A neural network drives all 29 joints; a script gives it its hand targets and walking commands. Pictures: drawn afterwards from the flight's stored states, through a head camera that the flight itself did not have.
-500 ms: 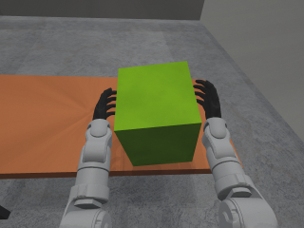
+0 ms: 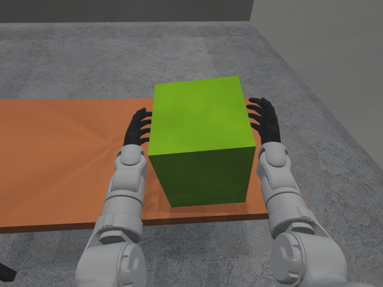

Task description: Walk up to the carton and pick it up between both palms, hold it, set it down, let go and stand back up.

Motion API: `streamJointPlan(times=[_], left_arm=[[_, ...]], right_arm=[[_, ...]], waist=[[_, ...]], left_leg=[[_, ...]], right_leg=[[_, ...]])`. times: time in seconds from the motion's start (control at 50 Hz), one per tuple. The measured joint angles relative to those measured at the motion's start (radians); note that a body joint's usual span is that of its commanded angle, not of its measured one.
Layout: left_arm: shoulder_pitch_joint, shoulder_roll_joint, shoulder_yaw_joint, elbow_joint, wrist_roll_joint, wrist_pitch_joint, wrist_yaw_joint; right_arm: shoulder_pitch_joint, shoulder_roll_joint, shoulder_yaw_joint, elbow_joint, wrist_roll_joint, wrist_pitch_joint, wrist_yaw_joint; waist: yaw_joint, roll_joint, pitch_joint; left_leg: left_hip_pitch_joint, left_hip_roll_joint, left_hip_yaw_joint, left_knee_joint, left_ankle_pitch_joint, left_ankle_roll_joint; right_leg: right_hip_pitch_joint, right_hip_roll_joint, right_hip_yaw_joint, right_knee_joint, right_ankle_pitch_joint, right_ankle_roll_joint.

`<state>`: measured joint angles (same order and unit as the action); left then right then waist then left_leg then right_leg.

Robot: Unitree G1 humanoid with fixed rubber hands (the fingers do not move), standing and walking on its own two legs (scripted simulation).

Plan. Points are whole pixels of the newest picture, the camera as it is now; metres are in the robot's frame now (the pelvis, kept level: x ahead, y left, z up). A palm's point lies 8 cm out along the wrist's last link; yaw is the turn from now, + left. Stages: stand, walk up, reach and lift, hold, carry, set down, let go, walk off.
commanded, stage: set down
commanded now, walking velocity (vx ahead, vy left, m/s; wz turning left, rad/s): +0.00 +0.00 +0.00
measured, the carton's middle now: (202, 146) +0.45 -0.03 +0.04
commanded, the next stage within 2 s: none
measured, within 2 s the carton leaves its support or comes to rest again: rests again in 1.40 s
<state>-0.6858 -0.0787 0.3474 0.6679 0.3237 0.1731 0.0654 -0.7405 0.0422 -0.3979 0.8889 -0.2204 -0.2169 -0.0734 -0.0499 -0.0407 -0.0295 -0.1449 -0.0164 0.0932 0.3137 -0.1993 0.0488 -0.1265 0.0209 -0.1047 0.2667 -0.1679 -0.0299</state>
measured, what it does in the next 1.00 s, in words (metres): stands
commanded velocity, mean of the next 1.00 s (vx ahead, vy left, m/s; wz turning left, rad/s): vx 0.00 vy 0.00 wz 0.00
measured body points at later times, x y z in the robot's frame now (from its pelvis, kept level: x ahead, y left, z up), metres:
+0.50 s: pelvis +0.01 +0.01 +0.00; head +0.05 +0.02 +0.45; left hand +0.43 +0.13 +0.06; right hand +0.42 -0.17 +0.09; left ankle -0.02 +0.08 -0.75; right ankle -0.02 -0.09 -0.75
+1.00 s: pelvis +0.01 +0.01 +0.00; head +0.06 +0.02 +0.45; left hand +0.43 +0.13 +0.05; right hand +0.42 -0.16 +0.08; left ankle -0.02 +0.08 -0.75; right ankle -0.02 -0.09 -0.75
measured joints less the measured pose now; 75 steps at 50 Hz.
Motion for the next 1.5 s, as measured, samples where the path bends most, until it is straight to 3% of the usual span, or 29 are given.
streamJointPlan(times=[0.12, 0.2, 0.3, 0.44, 0.54, 0.6, 0.76, 1.06, 1.5], left_arm=[[-0.04, -0.013, 0.131, 0.051, 0.095, 0.066, -0.063], [0.009, -0.023, 0.152, 0.043, 0.089, 0.049, -0.096], [0.039, -0.036, 0.081, 0.007, 0.029, -0.041, -0.019], [-0.017, -0.023, 0.045, 0.1, 0.037, -0.058, 0.027], [-0.032, -0.027, 0.102, 0.149, 0.048, -0.034, 0.014], [-0.026, -0.034, 0.126, 0.136, 0.031, -0.071, -0.011], [-0.039, -0.018, 0.144, 0.17, 0.052, -0.13, -0.01], [-0.08, -0.025, 0.178, 0.215, 0.074, -0.15, -0.015], [-0.084, -0.057, 0.23, 0.165, 0.123, -0.181, -0.042]], right_arm=[[-0.038, 0.018, -0.04, 0.072, -0.023, 0.074, -0.003], [0.021, 0.061, -0.069, 0.022, -0.044, 0.067, 0.002], [0.057, 0.073, -0.089, -0.047, -0.074, 0.002, 0.028], [0.002, 0.017, -0.11, 0.029, -0.077, 0.004, 0.047], [-0.017, 0.007, -0.108, 0.081, -0.072, 0.044, 0.041], [-0.004, 0.018, -0.116, 0.049, -0.078, 0.036, 0.047], [-0.002, 0.066, -0.171, 0.013, -0.15, 0.021, 0.035], [-0.002, 0.087, -0.242, -0.03, -0.21, 0.039, 0.054], [0.012, 0.124, -0.291, -0.096, -0.261, 0.035, 0.071]], waist=[[0.001, -0.005, 0.073], [0.0, -0.018, 0.115], [-0.014, -0.02, 0.064], [0.001, 0.026, -0.006], [0.01, 0.043, 0.022], [0.008, 0.031, 0.032], [0.008, 0.001, 0.003], [0.009, 0.026, -0.002], [0.009, 0.01, 0.022]], left_leg=[[0.112, -0.009, 0.005, -0.039, -0.002, 0.005], [0.106, -0.013, 0.005, -0.046, 0.002, 0.007], [-0.005, -0.007, 0.007, -0.008, -0.004, 0.006], [-0.061, 0.002, 0.021, 0.026, -0.029, 0.009], [-0.029, -0.002, 0.024, 0.012, -0.029, 0.012], [-0.03, -0.005, 0.021, 0.0, -0.019, 0.012], [-0.077, -0.005, 0.014, -0.005, -0.001, 0.006], [-0.104, -0.009, 0.018, -0.008, 0.008, 0.012], [-0.12, -0.006, 0.02, -0.011, 0.019, 0.01]], right_leg=[[0.099, -0.006, 0.007, -0.013, -0.013, 0.009], [0.087, -0.01, 0.007, -0.006, -0.017, 0.01], [-0.014, -0.008, 0.006, 0.007, -0.009, 0.01], [-0.058, 0.0, 0.021, 0.004, -0.007, 0.012], [-0.033, -0.003, 0.025, 0.004, -0.013, 0.016], [-0.043, -0.006, 0.021, 0.013, -0.015, 0.018], [-0.092, -0.006, 0.014, 0.019, -0.009, 0.008], [-0.122, -0.011, 0.016, 0.02, 0.0, 0.011], [-0.14, -0.008, 0.018, 0.02, 0.009, 0.007]])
